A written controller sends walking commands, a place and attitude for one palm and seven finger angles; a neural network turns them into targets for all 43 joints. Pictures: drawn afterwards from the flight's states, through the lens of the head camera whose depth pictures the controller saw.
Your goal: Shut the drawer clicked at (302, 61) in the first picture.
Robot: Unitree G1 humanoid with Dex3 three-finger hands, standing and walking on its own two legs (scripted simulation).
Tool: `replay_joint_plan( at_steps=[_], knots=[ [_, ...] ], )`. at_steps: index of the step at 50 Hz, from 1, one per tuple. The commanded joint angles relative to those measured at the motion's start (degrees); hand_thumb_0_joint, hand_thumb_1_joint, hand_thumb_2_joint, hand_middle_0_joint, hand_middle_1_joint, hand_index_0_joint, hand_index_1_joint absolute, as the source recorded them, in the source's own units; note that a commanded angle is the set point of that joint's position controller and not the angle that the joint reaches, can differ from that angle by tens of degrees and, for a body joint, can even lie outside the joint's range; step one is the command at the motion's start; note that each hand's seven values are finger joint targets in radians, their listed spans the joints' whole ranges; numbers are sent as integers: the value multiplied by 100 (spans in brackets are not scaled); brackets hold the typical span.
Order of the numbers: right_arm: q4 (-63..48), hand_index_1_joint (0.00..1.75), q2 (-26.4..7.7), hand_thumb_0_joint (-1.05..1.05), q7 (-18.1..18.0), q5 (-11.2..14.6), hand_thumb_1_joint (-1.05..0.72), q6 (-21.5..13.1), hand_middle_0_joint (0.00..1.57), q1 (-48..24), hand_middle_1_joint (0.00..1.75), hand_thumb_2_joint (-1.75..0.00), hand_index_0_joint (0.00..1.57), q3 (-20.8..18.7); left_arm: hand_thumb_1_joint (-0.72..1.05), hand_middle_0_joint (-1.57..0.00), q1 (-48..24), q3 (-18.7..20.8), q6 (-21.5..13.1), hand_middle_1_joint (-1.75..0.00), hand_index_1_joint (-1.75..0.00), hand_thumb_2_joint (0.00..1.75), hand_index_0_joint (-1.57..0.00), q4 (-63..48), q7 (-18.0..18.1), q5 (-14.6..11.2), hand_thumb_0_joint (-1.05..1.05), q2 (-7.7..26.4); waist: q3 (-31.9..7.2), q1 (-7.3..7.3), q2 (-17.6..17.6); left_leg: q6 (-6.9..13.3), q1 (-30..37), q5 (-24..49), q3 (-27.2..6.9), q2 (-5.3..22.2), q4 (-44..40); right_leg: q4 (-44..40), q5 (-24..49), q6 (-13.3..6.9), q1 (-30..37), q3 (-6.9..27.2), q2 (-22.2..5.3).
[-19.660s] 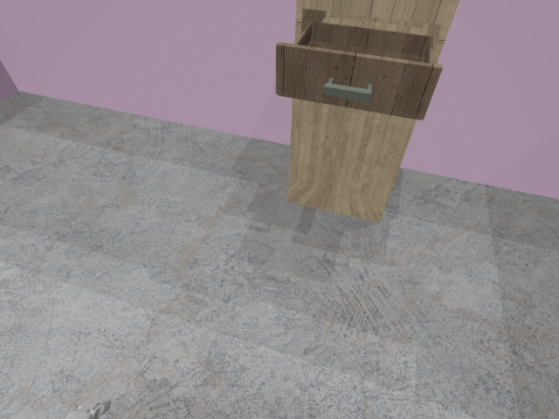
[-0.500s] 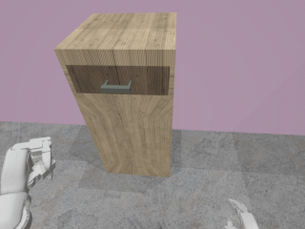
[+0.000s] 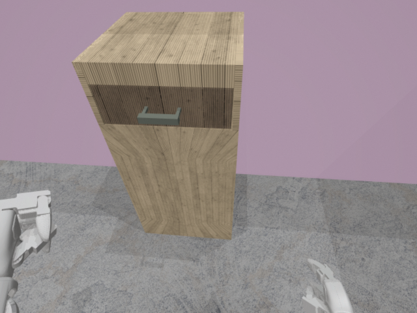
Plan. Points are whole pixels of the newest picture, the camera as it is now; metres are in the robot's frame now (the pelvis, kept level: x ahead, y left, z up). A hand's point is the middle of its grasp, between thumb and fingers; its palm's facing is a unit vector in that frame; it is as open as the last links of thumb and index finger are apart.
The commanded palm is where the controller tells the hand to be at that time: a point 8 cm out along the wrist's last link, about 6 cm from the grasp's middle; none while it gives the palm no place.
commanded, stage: step back with the hand held close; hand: left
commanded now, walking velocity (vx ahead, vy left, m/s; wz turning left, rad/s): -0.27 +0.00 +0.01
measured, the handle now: (160, 114) +0.63 +0.21 +0.04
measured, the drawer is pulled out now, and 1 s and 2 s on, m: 0.00 0.00 0.00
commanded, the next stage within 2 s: stop stepping back and stand still in 1.12 s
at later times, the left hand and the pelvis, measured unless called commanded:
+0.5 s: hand (14, 270) +0.13 +0.27 +0.15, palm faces +0.31 -0.81 -0.50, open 3.3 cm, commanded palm +0.07 +0.31 +0.17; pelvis -0.06 +0.03 -0.01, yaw +0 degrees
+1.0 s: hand out of the picture +0.04 +0.30 +0.16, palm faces +0.41 -0.78 -0.46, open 3.3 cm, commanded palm -0.03 +0.32 +0.17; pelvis -0.15 +0.04 -0.01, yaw +2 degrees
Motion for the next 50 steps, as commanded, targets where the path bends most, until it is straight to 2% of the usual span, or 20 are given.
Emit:
replay_joint_plan(
  at_steps=[1, 7, 13, 19, 25, 30, 31, 33, 35, 36, 37, 39, 40, 41, 42, 43, 44, 45, 48, 50],
  knots=[
    [-1020, 30, -695, 0, -45, 16, -90, 8, 20, -603, 30, -90, 20, -406, 90, -140, 142, 552, -394, -160, -160, 90, -140, -974, 61, -29, 0, 864, -356, -175, -142, 165, 713, 1702, -353, 235, -94, -288, 1887, 228, -1195, 395, -517],
    [-1243, 30, -675, 0, -81, 86, -90, 203, 20, -616, 30, -90, 20, -501, 90, -140, 562, 954, -473, -160, -160, 90, -140, -1368, 128, -106, 0, 1249, -1157, -126, -370, 168, 783, 2657, -339, 332, -12, 169, 2432, 294, -877, 265, -447],
    [-1332, 30, -685, 0, -124, 102, -90, 221, 20, -530, 30, -90, 20, -537, 90, -140, 762, 995, -507, -160, -160, 90, -140, -1624, 226, -111, 0, 1281, -1129, -136, -20, 177, 357, 2427, -444, 433, -104, 452, 2016, 278, -907, 267, -384],
    [-1310, 30, -749, 0, -153, 104, -90, 86, 20, -493, 30, -90, 20, -555, 90, -140, 704, 917, -614, -160, -160, 90, -140, -1534, 280, -58, 0, 1188, -656, -207, 52, 232, -599, 290, -681, 539, -546, 459, 883, 243, -921, 368, -326],
    [-1324, 30, -834, 0, -193, 84, -90, -122, 20, -506, 30, -90, 20, -565, 90, -140, 573, 1007, -795, -160, -160, 90, -140, -1512, 320, 104, 0, 1145, -323, -194, 264, 404, -2215, -2152, -1204, 796, -1260, 990, -22, 226, -202, 379, -102],
    [-1303, 30, -824, 0, -208, 62, -90, -280, 20, -479, 30, -90, 20, -598, 90, -140, 444, 1031, -857, -160, -160, 90, -140, -1633, 309, 215, 0, 1092, -314, -158, 391, 453, -2969, -2909, -1336, 913, -1402, 1457, -318, 165, 145, 400, 49],
    [-1299, 30, -811, 0, -202, 62, -90, -306, 20, -466, 30, -90, 20, -606, 90, -140, 453, 1052, -870, -160, -160, 90, -140, -1661, 312, 211, 0, 1117, -299, -164, 325, 436, -2938, -2839, -1263, 843, -1223, 1322, -432, 128, 9, 530, 5],
    [-1242, 30, -688, 0, -170, 57, -90, -340, 20, -364, 30, -90, 20, -608, 90, -140, 488, 1044, -900, -160, -160, 90, -140, -1740, 315, 148, 0, 1146, -367, -207, -389, 243, -2116, -2112, -934, 432, -371, 469, -848, -58, -919, 1097, -352],
    [-1031, 30, -639, 0, -104, 46, -90, -332, 20, -221, 30, -90, 20, -651, 90, -140, 391, 971, -968, -160, -160, 90, -140, -1787, 373, 57, 0, 1177, -442, -309, -1096, -53, -541, -1059, -579, -2, 1450, -543, -1273, -499, -2786, 2038, -1250],
    [-922, 30, -588, 0, -77, 34, -90, -316, 20, -175, 30, -90, 20, -666, 90, -140, 289, 890, -961, -160, -160, 90, -140, -1753, 406, 61, 0, 1134, -463, -360, -1360, -111, -161, -903, -548, -53, 2064, -714, -1135, -640, -3238, 2190, -1588],
    [-852, 30, -580, 0, -64, 11, -90, -308, 20, -109, 30, -90, 20, -671, 90, -140, 159, 852, -954, -160, -160, 90, -140, -1842, 433, 68, 0, 1110, -554, -411, -1363, -121, -19, -860, -532, -75, 2293, -653, -594, -681, -3279, 2154, -1686],
    [-843, 30, -546, 0, -91, 18, -90, -308, 20, -192, 30, -90, 20, -623, 90, -140, -12, 786, -920, -160, -160, 90, -140, -1838, 455, 111, 0, 1119, -435, -445, -1279, -79, -140, -682, -600, 39, 1540, -194, 167, -455, -2981, 1655, -1477],
    [-852, 30, -591, 0, -133, -2, -90, -339, 20, -304, 30, -90, 20, -584, 90, -140, -121, 784, -928, -160, -160, 90, -140, -1915, 460, 128, 0, 1160, -231, -424, -852, -3, -291, -512, -726, 174, 556, 189, 82, -206, -2853, 1348, -1060],
    [-874, 30, -703, 0, -202, -11, -90, -384, 20, -427, 30, -90, 20, -578, 90, -140, -178, 822, -961, -160, -160, 90, -140, -1980, 469, 137, 0, 1168, -63, -358, 64, 161, -733, -455, -1174, 516, -311, 757, -139, 52, -2591, 965, -432],
    [-903, 30, -816, 0, -274, -24, -90, -458, 20, -556, 30, -90, 20, -579, 90, -140, -345, 847, -1003, -160, -160, 90, -140, -2130, 473, 196, 0, 1204, -42, -319, 945, 390, -1635, -669, -1868, 1128, -1031, 1783, -122, 226, -1827, 583, 0],
    [-852, 30, -718, 0, -290, -76, -90, -541, 20, -455, 30, -90, 20, -578, 90, -140, -222, 1076, -1028, -160, -160, 90, -140, -2011, 499, 265, 0, 1273, -319, -209, 1217, 647, -2120, -535, -2141, 1571, -1218, 2708, -305, 253, -1201, 495, 174],
    [-794, 30, -624, 0, -227, -95, -90, -626, 20, -343, 30, -90, 20, -604, 90, -140, 53, 1097, -1078, -160, -160, 90, -140, -1775, 436, 254, 0, 1237, -736, -237, 1121, 781, -2466, -1928, -2296, 1855, -1748, 3648, -923, 251, -727, 603, 262],
    [-849, 30, -659, 0, -180, -130, -90, -658, 20, -346, 30, -90, 20, -628, 90, -140, -23, 1157, -1083, -160, -160, 90, -140, -1890, 440, 279, 0, 1225, -597, -252, 1145, 958, -2821, -2426, -2551, 1986, -1884, 4224, -959, 253, -733, 698, 294],
    [-843, 30, -592, 0, -48, -97, -90, -718, 20, -328, 30, -90, 20, -671, 90, -140, 271, 1072, -1045, -160, -160, 90, -140, -2071, 408, 194, 0, 1112, -700, -221, 279, 860, -1646, -1050, -1936, 1720, -1243, 3751, -1207, 237, -1537, 625, 172],
    [-805, 30, -586, 0, 32, -81, -90, -751, 20, -299, 30, -90, 20, -660, 90, -140, 553, 968, -997, -160, -160, 90, -140, -2114, 376, 106, 0, 1039, -839, -208, 396, 654, -1161, -1088, -1725, 1517, -1362, 3035, -1460, 205, -1581, 310, 201]
  ],
)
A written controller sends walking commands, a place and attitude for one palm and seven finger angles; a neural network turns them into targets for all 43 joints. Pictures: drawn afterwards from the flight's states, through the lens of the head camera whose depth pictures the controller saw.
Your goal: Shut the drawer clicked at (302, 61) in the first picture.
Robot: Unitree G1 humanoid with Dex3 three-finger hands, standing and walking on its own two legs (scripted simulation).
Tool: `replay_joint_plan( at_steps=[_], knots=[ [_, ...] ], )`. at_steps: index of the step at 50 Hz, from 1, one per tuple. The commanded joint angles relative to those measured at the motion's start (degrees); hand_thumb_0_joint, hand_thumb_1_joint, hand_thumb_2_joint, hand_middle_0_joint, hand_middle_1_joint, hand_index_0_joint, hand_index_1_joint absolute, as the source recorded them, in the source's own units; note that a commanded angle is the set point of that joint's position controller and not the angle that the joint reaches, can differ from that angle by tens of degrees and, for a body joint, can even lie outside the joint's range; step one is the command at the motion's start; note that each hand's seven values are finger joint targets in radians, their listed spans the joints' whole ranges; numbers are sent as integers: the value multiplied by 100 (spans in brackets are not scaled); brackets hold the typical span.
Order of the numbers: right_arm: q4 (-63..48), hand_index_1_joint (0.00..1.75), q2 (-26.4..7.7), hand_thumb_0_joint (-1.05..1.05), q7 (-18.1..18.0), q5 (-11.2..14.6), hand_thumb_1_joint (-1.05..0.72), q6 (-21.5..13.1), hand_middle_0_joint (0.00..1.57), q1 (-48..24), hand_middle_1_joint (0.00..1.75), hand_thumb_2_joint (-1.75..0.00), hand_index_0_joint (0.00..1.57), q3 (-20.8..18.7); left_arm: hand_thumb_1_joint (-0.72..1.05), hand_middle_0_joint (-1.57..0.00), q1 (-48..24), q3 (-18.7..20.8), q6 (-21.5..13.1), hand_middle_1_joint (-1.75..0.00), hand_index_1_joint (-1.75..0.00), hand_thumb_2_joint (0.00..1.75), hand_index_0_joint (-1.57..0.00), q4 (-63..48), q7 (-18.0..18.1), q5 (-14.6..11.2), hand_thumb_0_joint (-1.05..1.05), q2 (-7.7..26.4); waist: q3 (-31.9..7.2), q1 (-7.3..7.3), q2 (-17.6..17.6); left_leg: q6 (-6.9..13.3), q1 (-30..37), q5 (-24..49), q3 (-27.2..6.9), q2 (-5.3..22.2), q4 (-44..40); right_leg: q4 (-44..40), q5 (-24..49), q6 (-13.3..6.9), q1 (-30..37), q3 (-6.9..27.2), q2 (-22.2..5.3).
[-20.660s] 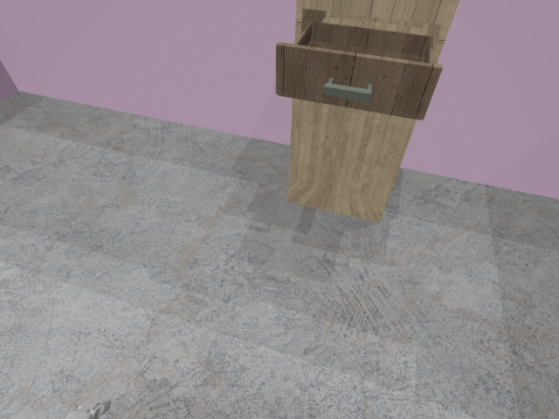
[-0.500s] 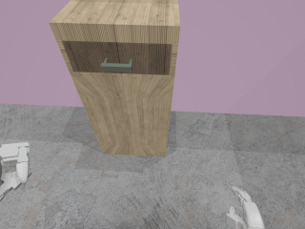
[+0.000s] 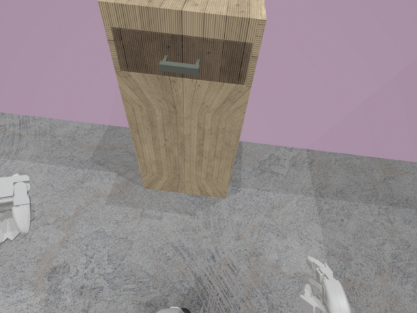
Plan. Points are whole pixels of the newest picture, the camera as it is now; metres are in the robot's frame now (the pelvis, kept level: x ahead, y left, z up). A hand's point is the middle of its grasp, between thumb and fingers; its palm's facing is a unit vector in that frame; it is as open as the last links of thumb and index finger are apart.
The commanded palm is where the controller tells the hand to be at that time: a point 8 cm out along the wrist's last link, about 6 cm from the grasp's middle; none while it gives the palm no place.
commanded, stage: step back with the hand held close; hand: left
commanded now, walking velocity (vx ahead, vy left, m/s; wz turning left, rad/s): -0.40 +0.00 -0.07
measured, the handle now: (180, 64) +0.78 +0.14 +0.05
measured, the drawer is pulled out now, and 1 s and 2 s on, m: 0.00 0.00 0.00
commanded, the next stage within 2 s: stop stepping back and stand still in 0.12 s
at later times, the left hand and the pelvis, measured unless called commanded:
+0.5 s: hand (17, 274) +0.14 +0.24 +0.17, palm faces +0.34 -0.86 -0.39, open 3.3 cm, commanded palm +0.10 +0.27 +0.18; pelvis -0.05 +0.00 -0.02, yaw -5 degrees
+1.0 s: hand out of the picture +0.13 +0.26 +0.16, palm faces +0.39 -0.84 -0.38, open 3.3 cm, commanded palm none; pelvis -0.07 +0.02 +0.00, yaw -5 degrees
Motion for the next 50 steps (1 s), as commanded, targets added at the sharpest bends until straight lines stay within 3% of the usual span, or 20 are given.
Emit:
replay_joint_plan(
  at_steps=[1, 5, 7, 10, 13, 16, 18, 21, 23, 25, 27, 29, 32, 37, 39, 41, 42, 45, 48, 50],
  knots=[
    [-805, 30, -856, 0, 67, -5, -90, -386, 20, -364, 30, -90, 20, -346, 90, -140, 441, 341, -362, -160, -160, 90, -140, -1576, 54, -186, 0, 622, -984, 15, 892, 320, 670, -1737, -1319, 1354, -1949, -788, -629, -73, 472, -298, -82],
    [-578, 30, -819, 0, 80, -69, -90, -439, 20, -281, 30, -90, 20, -291, 90, -140, 297, 362, -431, -160, -160, 90, -140, -1626, 10, -289, 0, 751, -1284, 34, 1233, -191, 1503, -944, -915, 1141, -1812, -3085, -276, -217, 909, -532, -133],
    [-515, 30, -769, 0, 78, -78, -90, -322, 20, -174, 30, -90, 20, -297, 90, -140, 431, 592, -505, -160, -160, 90, -140, -1653, -15, -290, 0, 1053, -1508, 16, 847, -419, 2193, 600, -407, 801, -973, -4024, 674, -304, 763, -244, -495],
    [-654, 30, -616, 0, -33, -18, -90, -218, 20, -520, 30, -90, 20, -155, 90, -140, 146, 928, -630, -160, -160, 90, -140, -1658, 0, -427, 0, 1436, -1377, -5, -454, -475, 2458, -148, 257, 306, 340, -3877, 2610, -353, -193, 203, -1551],
    [-761, 30, -787, 0, -124, 114, -90, -251, 20, -459, 30, -90, 20, -242, 90, -140, 701, 884, -407, -160, -160, 90, -140, -1411, -12, -473, 0, 1197, -1450, -94, -393, -330, 2630, 666, 101, 258, 165, -3174, 2631, -81, 55, -247, -1087],
    [-892, 30, -819, 0, -145, 166, -90, -129, 20, -576, 30, -90, 20, -186, 90, -140, 802, 692, -177, -160, -160, 90, -140, -1134, -45, -454, 0, 1019, -711, -90, 294, -292, 2373, -275, -67, 276, -152, -3575, 591, -139, -256, -314, -821],
    [-794, 30, -862, 0, -225, 188, -90, -106, 20, -538, 30, -90, 20, -244, 90, -140, 689, 585, -123, -160, -160, 90, -140, -593, 13, -447, 0, 956, 383, -165, -195, -517, 2121, -989, -42, 59, 874, -4360, -1644, -547, -1526, 176, -1266],
    [-565, 30, -876, 0, -279, 137, -90, -84, 20, -478, 30, -90, 20, -262, 90, -140, -125, 335, -74, -160, -160, 90, -140, -306, 96, -270, 0, 911, 1196, -194, -1087, -508, 1221, -967, -280, 138, 2471, -4715, -1928, -1008, -2076, 714, -2033],
    [-536, 30, -883, 0, -318, 125, -90, -229, 20, -458, 30, -90, 20, -185, 90, -140, -785, 198, -118, -160, -160, 90, -140, -126, 107, -153, 0, 877, 1511, -230, -1096, -358, 836, -880, -180, 340, 1385, -4257, -671, -754, -1261, 267, -1770],
    [-576, 30, -990, 0, -338, 133, -90, -399, 20, -403, 30, -90, 20, -163, 90, -140, -1162, 89, -196, -160, -160, 90, -140, -290, 49, -115, 0, 811, 1552, -211, -195, -246, 972, -529, -310, 241, -149, -3125, 495, -422, -610, -250, -1121],
    [-633, 30, -1081, 0, -312, 69, -90, -619, 20, -349, 30, -90, 20, -183, 90, -140, -1120, 229, -321, -160, -160, 90, -140, -935, 74, -65, 0, 953, 533, -65, 1452, 41, 1731, 492, -1887, 914, -1116, -1531, 769, -143, -330, -461, -432],
    [-614, 30, -885, 0, -179, -10, -90, -796, 20, -217, 30, -90, 20, -164, 90, -140, -1087, 243, -475, -160, -160, 90, -140, -1818, 85, -126, 0, 978, -394, -32, 1687, -96, 1868, -364, -2663, 1334, -1842, -509, -677, -191, 171, 92, -355],
    [-751, 30, -834, 0, 0, 23, -90, -829, 20, -138, 30, -90, 20, -230, 90, -140, 217, 555, -327, -160, -160, 90, -140, -2035, 139, -215, 0, 993, -1269, 118, 764, 98, 1658, -1978, -1766, 1166, -2021, -1121, -443, -194, 918, -140, -372],
    [-881, 30, -750, 0, 41, -18, -90, -474, 20, -235, 30, -90, 20, -165, 90, -140, 1447, 618, -22, -160, -160, 90, -140, -1223, 115, -235, 0, 709, -844, 4, 1502, -576, 212, -2835, -482, 588, -2150, -2597, -157, -273, 2065, -906, -85],
    [-870, 30, -681, 0, -30, 9, -90, -216, 20, -312, 30, -90, 20, -168, 90, -140, 1088, 539, 106, -160, -160, 90, -140, -887, 108, -222, 0, 706, -376, -62, 316, -554, 62, -2510, -22, 194, -939, -3613, -318, -474, 1588, -391, -553],
    [-697, 30, -704, 0, -125, 20, -90, -8, 20, -333, 30, -90, 20, -196, 90, -140, 426, 537, 188, -160, -160, 90, -140, -765, 145, -299, 0, 810, -14, -100, -1304, -534, 516, -1588, 11, -100, 1902, -4859, -1647, -1162, -458, 1796, -2265],
    [-670, 30, -717, 0, -118, 50, -90, -20, 20, -419, 30, -90, 20, -197, 90, -140, 75, 453, 227, -160, -160, 90, -140, -809, 177, -287, 0, 727, 132, -52, -1465, -466, 94, -1617, -204, -92, 2527, -4919, -1581, -1325, -465, 2096, -2440],
    [-548, 30, -706, 0, -141, 68, -90, -173, 20, -331, 30, -90, 20, -94, 90, -140, -251, 156, 249, -160, -160, 90, -140, -171, 173, -171, 0, 502, 68, -178, -1198, -355, 170, -1441, -128, 208, 1510, -4115, -375, -919, 199, 797, -1936],
    [-469, 30, -786, 0, -258, 63, -90, -368, 20, -530, 30, -90, 20, -97, 90, -140, -847, -182, 164, -160, -160, 90, -140, -466, 206, -45, 0, 396, 120, -79, -322, -219, 1288, -870, 226, 99, -140, -3595, 360, -604, 230, 219, -1507],
    [-571, 30, -858, 0, -252, 71, -90, -474, 20, -418, 30, -90, 20, -134, 90, -140, -722, -235, 80, -160, -160, 90, -140, -1034, 224, -20, 0, 400, -196, 20, 290, -48, 1776, -83, -259, 465, -659, -2888, 1377, -232, 558, -25, -1092]
  ],
)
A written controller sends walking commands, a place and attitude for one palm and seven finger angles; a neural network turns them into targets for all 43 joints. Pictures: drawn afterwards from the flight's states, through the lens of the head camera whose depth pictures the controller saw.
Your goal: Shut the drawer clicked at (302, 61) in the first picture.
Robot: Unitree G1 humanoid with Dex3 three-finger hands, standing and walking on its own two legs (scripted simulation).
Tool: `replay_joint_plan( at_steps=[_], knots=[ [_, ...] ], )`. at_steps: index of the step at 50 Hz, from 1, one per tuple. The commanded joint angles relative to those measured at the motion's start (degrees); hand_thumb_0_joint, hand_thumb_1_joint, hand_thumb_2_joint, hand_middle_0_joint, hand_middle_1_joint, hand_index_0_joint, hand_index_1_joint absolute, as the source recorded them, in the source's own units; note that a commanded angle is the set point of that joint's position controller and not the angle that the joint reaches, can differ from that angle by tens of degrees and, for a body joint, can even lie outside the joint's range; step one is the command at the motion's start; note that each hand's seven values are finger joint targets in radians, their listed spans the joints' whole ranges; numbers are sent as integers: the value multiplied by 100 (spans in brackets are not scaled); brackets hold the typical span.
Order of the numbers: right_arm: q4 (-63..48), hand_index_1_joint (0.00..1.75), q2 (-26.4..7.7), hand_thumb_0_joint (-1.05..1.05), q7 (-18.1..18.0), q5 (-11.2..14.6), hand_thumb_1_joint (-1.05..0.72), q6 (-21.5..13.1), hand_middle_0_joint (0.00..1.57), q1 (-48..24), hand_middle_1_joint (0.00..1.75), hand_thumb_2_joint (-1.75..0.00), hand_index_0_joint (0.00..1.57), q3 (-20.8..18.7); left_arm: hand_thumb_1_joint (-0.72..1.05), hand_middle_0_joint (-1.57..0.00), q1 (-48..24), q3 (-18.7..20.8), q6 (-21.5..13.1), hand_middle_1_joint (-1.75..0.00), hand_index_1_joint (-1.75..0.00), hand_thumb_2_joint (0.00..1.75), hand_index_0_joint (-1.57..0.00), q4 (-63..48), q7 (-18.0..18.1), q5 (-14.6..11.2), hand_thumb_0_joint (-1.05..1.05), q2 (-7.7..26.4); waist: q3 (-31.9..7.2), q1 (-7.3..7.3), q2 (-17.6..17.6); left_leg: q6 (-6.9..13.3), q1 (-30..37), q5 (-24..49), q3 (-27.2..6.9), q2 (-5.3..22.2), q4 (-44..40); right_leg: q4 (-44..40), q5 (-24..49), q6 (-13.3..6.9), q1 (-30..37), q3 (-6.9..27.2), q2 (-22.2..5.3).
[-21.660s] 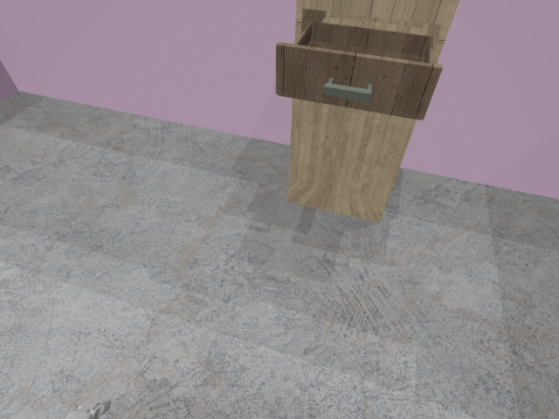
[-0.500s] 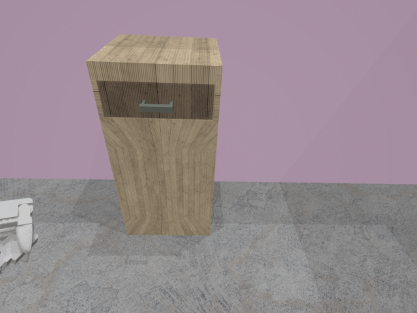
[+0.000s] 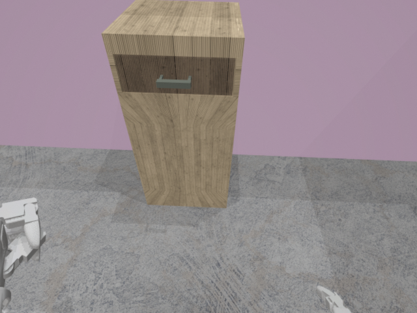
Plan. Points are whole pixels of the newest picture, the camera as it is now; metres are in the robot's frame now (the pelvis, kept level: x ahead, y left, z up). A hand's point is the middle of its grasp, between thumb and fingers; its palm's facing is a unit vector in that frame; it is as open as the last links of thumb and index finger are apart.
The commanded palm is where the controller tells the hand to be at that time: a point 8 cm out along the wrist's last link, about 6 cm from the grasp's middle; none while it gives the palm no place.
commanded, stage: let the arm hang, fingers relaxed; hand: left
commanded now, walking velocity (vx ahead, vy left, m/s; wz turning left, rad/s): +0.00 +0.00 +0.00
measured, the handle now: (174, 80) +0.83 +0.20 +0.05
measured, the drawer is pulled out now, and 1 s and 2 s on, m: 0.00 0.00 0.00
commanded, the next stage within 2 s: look to check the result in 1.12 s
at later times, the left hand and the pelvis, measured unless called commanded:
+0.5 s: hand out of the picture -0.03 +0.24 -0.17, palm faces +0.08 -0.97 -0.24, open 4.3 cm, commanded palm none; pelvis -0.03 +0.03 +0.00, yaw +3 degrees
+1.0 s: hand out of the picture -0.05 +0.19 -0.17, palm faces +0.06 -0.98 -0.18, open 7.3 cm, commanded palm none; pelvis -0.04 +0.02 +0.00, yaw +2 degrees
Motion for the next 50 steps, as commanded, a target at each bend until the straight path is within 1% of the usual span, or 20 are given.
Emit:
replay_joint_plan(
  at_steps=[1, 2, 3, 4, 5, 7, 9, 10, 11, 13, 16, 19, 21, 22, 26, 31, 34, 43, 48, 50],
  knots=[
    [334, 30, -1681, 0, 504, -186, -90, -524, 20, -454, 30, -90, 20, -649, 90, -140, -680, -1375, 386, -160, -160, 90, -140, 3250, -704, 588, 0, 266, 258, -452, 559, 368, 739, 3425, -928, 764, 53, 1206, 2406, 135, -1556, 111, -822],
    [57, 30, -1248, 0, 486, -97, -90, -114, 20, -190, 30, -90, 20, -673, 90, -136, -491, -1410, 827, -156, -156, 90, -136, 3230, -763, 469, 0, -93, -166, -306, -5, 524, 793, 4224, -983, 883, -22, 1161, 1513, 198, -1131, 308, -468],
    [5, 30, -1113, 0, 411, -103, -90, 3, 20, -279, 30, -90, 20, -563, 90, -132, -425, -1446, 936, -151, -151, 90, -132, 3262, -792, 442, 0, -270, -121, -212, 16, 490, 439, 4091, -823, 850, -6, 968, 1100, 227, -858, 231, -411],
    [37, 30, -990, 0, 401, -142, -90, 69, 20, -409, 30, -90, 20, -473, 90, -128, -618, -1419, 931, -147, -147, 90, -128, 3515, -820, 455, 0, -248, -267, -130, 14, 451, 17, 3483, -913, 732, -46, 831, 1220, 221, -551, 163, -434],
    [37, 30, -938, 0, 408, -139, -90, 114, 20, -495, 30, -90, 20, -442, 90, -124, -907, -1432, 916, -143, -143, 90, -124, 3839, -854, 437, 0, -77, -140, -119, -230, 365, -316, 2670, -887, 601, -226, 637, 1235, 200, -301, 261, -446],
    [88, 30, -829, 0, 406, -168, -90, 192, 20, -457, 30, -90, 20, -418, 90, -116, -1276, -1442, 868, -134, -134, 90, -116, 4505, -882, 454, 0, 262, -192, -177, -1136, 73, -238, 1877, -460, 167, 110, 287, 2490, -26, -11, 555, -844],
    [189, 30, -803, 0, 368, -179, -90, 294, 20, -391, 30, -90, 20, -400, 90, -108, -1418, -1474, 867, -125, -125, 90, -108, 5182, -840, 400, 0, 410, -416, -214, -1361, -7, -64, 1975, -221, -36, 175, 355, 3839, -209, 394, 537, -1049],
    [297, 30, -817, 0, 349, -186, -90, 325, 20, -399, 30, -90, 20, -388, 90, -104, -1498, -1510, 875, -121, -121, 90, -104, 5535, -805, 370, 0, 407, -483, -206, -1099, -12, 108, 2185, -226, -3, 62, 400, 3881, -200, 474, 501, -1019],
    [420, 30, -782, 0, 336, -182, -90, 361, 20, -408, 30, -90, 20, -364, 90, -100, -1559, -1561, 894, -117, -117, 90, -100, 5831, -781, 340, 0, 378, -440, -211, -653, -13, 321, 2327, -260, 46, -74, 338, 3463, -144, 357, 445, -950],
    [662, 30, -715, 0, 323, -181, -90, 416, 20, -400, 30, -90, 20, -295, 90, -92, -1710, -1650, 959, -108, -108, 90, -92, 6337, -748, 300, 0, 257, -175, -208, 603, 73, 409, 2632, -516, 214, -401, 188, 1966, -2, 146, 306, -680],
    [932, 30, -549, 0, 299, -188, -90, 484, 20, -412, 30, -90, 20, -268, 90, -80, -1561, -1645, 1003, -95, -95, 90, -80, 7019, -747, 280, 0, 33, 186, -148, 1408, 110, 90, 1465, -691, 242, -835, -251, 646, -12, 176, 274, -533],
    [1179, 30, -531, 0, 296, -161, -90, 544, 20, -289, 30, -90, 20, -270, 90, -68, -1643, -1694, 1004, -82, -82, 90, -68, 7546, -786, 283, 0, 78, 308, -179, 1063, 80, 78, 518, -788, 232, -1069, -536, 206, -57, 123, 272, -522],
    [1339, 30, -555, 0, 294, -149, -90, 560, 20, -169, 30, -90, 20, -290, 90, -60, -1650, -1717, 994, -73, -73, 90, -60, 7816, -800, 280, 0, 59, 353, -205, 702, 84, 161, 256, -843, 257, -1205, -627, 83, -65, 36, 256, -512],
    [1398, 30, -601, 0, 288, -138, -90, 564, 20, -98, 30, -90, 20, -306, 90, -56, -1646, -1721, 980, -69, -69, 90, -56, 7922, -796, 282, 0, 80, 380, -208, 365, 97, 210, 279, -896, 290, -1237, -652, 76, -60, 6, 246, -486],
    [1698, 30, -547, 0, 283, -132, -90, 595, 20, 42, 30, -90, 20, -321, 90, -40, -1566, -1773, 983, -52, -52, 90, -40, 8336, -784, 288, 0, -30, 703, -242, -42, 98, 245, -225, -894, 285, -1462, -807, -254, -56, -294, 249, -508],
    [1989, 30, -501, 0, 284, -127, -90, 578, 20, 155, 30, -90, 20, -313, 90, -20, -1419, -1796, 957, -30, -30, 90, -20, 8680, -762, 292, 0, -61, 789, -239, -92, 103, 384, -293, -823, 273, -1578, -858, -350, -60, -451, 308, -548],
    [2130, 30, -449, 0, 279, -124, -90, 561, 20, 207, 30, -90, 20, -301, 90, -20, -1353, -1796, 945, -30, -30, 90, -20, 8826, -751, 290, 0, -69, 777, -234, 54, 101, 372, -343, -842, 273, -1663, -825, -343, -58, -424, 323, -537],
    [2380, 30, -202, 0, 273, -128, -90, 571, 20, 320, 30, -90, 20, -278, 90, -20, -1299, -1801, 928, -30, -30, 90, -20, 9059, -716, 291, 0, -219, 985, -241, 88, 55, 351, -164, -648, 197, -1549, -943, -459, -64, -586, 377, -588],
    [2447, 30, -84, 0, 268, -138, -90, 574, 20, 430, 30, -90, 20, -268, 90, -20, -1352, -1782, 907, -30, -30, 90, -20, 9069, -704, 285, 0, -292, 983, -267, -93, 15, 358, 96, -525, 147, -1358, -1020, -501, -96, -609, 432, -633],
    [2475, 30, -48, 0, 257, -143, -90, 561, 20, 466, 30, -90, 20, -259, 90, -20, -1383, -1774, 906, -30, -30, 90, -20, 9068, -699, 275, 0, -346, 933, -270, 84, 10, 386, 229, -543, 160, -1351, -961, -383, -97, -560, 412, -616]
  ],
)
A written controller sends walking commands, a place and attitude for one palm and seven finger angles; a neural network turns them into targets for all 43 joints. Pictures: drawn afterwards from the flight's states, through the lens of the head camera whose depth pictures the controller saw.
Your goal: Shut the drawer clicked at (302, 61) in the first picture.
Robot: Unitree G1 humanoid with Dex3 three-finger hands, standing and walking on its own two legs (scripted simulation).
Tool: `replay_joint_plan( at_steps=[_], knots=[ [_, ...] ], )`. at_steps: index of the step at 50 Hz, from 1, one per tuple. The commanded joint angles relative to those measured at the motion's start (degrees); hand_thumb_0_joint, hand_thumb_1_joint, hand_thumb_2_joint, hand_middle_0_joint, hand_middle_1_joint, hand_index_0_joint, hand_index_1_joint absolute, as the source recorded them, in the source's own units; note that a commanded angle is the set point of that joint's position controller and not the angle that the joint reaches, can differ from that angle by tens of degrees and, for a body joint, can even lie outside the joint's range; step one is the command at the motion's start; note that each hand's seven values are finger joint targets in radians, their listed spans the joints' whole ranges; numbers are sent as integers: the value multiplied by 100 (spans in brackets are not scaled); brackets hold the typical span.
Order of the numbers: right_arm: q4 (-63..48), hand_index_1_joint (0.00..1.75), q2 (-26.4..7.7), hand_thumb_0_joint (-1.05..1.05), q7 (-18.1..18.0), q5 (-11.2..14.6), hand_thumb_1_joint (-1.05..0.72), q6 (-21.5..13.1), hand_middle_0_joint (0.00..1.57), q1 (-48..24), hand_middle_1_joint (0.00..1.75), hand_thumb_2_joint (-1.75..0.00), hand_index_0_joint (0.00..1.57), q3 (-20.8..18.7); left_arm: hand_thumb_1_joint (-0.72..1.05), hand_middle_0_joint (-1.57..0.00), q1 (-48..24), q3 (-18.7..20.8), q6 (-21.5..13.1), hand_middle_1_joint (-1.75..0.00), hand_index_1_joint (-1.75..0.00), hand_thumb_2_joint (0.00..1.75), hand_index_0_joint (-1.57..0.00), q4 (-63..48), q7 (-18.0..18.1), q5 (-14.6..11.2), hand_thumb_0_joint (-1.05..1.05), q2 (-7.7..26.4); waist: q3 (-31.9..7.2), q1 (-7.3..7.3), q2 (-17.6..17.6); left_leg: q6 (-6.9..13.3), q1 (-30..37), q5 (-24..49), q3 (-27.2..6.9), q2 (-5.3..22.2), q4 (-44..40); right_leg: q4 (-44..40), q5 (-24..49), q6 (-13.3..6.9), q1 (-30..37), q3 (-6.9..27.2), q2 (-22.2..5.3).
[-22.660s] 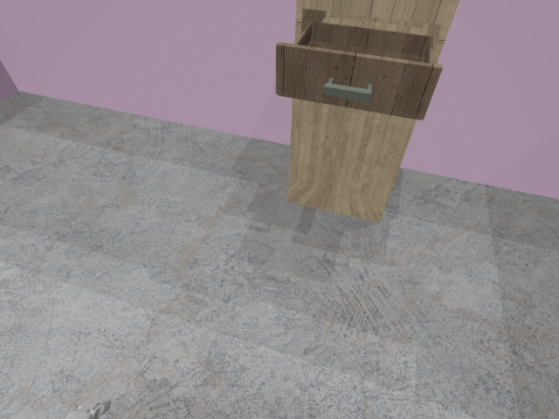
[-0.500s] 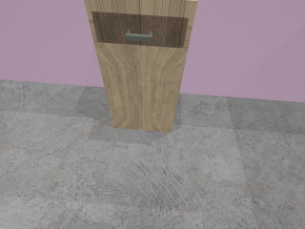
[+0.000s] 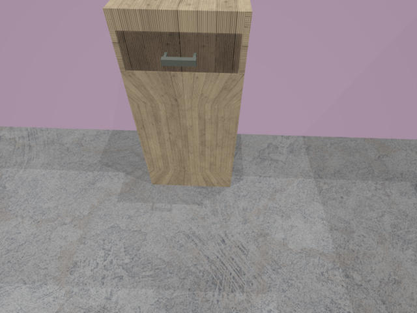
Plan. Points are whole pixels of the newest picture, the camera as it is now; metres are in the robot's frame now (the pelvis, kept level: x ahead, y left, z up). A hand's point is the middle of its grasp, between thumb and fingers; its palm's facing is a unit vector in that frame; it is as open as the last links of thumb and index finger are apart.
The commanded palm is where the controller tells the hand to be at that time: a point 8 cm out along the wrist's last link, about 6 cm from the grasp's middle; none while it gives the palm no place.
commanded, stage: let the arm hang, fingers relaxed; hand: left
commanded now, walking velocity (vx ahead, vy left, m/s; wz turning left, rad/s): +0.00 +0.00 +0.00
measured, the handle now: (179, 58) +0.88 +0.15 +0.04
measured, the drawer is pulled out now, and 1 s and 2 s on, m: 0.00 0.00 0.00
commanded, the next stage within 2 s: look to check the result in 0.12 s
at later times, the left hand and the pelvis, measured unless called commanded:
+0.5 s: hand out of the picture +0.00 +0.15 -0.18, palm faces +0.05 -0.98 -0.17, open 7.4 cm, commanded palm none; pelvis +0.02 -0.01 +0.00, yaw +0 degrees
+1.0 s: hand out of the picture +0.02 +0.16 -0.18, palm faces +0.05 -0.98 -0.19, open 7.4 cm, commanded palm none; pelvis +0.02 -0.01 +0.00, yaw +0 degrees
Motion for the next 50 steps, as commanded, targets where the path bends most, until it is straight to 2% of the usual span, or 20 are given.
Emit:
replay_joint_plan(
  at_steps=[1, 6, 8, 13, 17, 20, 23, 30, 35, 40, 48, 50],
  knots=[
    [-103, 30, -443, 0, -63, -26, -90, -69, 20, 359, 30, -90, 20, -88, 90, -20, 377, 117, -66, -30, -30, 90, -20, -99, 82, -14, 0, 634, 289, -14, 135, 136, 53, -406, -475, 360, -547, -774, -650, -293, -606, 415, -376],
    [-73, 30, -372, 0, -78, -19, -90, -72, 20, 414, 30, -90, 20, -86, 90, -20, 371, 125, -80, -30, -30, 90, -20, -87, 98, -21, 0, 572, 275, -7, -82, 113, 60, -105, -398, 350, -402, -819, -487, -301, -498, 405, -420],
    [-55, 30, -350, 0, -81, -18, -90, -83, 20, 456, 30, -90, 20, -92, 90, -20, 358, 137, -94, -30, -30, 90, -20, -95, 105, -25, 0, 559, 146, -16, -49, 113, 162, 119, -376, 376, -327, -790, -340, -307, -450, 393, -431],
    [-8, 30, -298, 0, -96, -15, -90, -89, 20, 476, 30, -90, 20, -83, 90, -20, 345, 142, -106, -30, -30, 90, -20, -101, 124, -33, 0, 517, 141, -25, 0, 102, 196, 432, -348, 409, -242, -772, -29, -308, -350, 373, -441],
    [-2, 30, -302, 0, -104, -4, -90, -68, 20, 465, 30, -90, 20, -92, 90, -20, 392, 138, -103, -30, -30, 90, -20, -87, 134, -30, 0, 501, 213, -19, -83, 88, 217, 362, -333, 408, -214, -830, -102, -304, -394, 390, -416],
    [26, 30, -287, 0, -106, -14, -90, -60, 20, 465, 30, -90, 20, -82, 90, -20, 357, 132, -92, -30, -30, 90, -20, -79, 128, -36, 0, 467, 276, -42, -19, 85, 202, 230, -335, 415, -254, -845, -235, -303, -446, 393, -413],
    [19, 30, -285, 0, -108, -9, -90, -78, 20, 442, 30, -90, 20, -86, 90, -20, 369, 154, -100, -30, -30, 90, -20, -74, 129, -30, 0, 492, 170, -28, -5, 94, 238, 414, -335, 441, -248, -794, -11, -289, -315, 364, -413],
    [10, 30, -334, 0, -119, -10, -90, -85, 20, 355, 30, -90, 20, -83, 90, -20, 406, 145, -106, -30, -30, 90, -20, -61, 121, -30, 0, 465, 214, -23, -22, 97, 283, 412, -349, 443, -276, -823, 45, -278, -324, 377, -406],
    [9, 30, -392, 0, -131, -5, -90, -115, 20, 304, 30, -90, 20, -78, 90, -20, 405, 156, -119, -30, -30, 90, -20, -67, 122, -34, 0, 482, 28, -5, 49, 112, 368, 648, -370, 483, -301, -753, 377, -257, -123, 357, -403],
    [9, 30, -415, 0, -131, -1, -90, -112, 20, 268, 30, -90, 20, -78, 90, -20, 364, 152, -117, -30, -30, 90, -20, -67, 119, -31, 0, 510, 170, -10, -25, 112, 329, 581, -387, 483, -371, -807, 317, -251, -146, 343, -392],
    [-6, 30, -496, 0, -126, -4, -90, -127, 20, 204, 30, -90, 20, -79, 90, -20, 339, 166, -131, -30, -30, 90, -20, -87, 113, -33, 0, 584, 31, -4, -13, 105, 430, 700, -372, 487, -352, -817, 443, -251, -48, 350, -411],
    [-1, 30, -495, 0, -123, -3, -90, -123, 20, 197, 30, -90, 20, -72, 90, -20, 292, 171, -121, -30, -30, 90, -20, -90, 108, -32, 0, 598, 140, -1, 31, 98, 353, 620, -376, 487, -410, -842, 351, -242, -63, 347, -405]
  ],
)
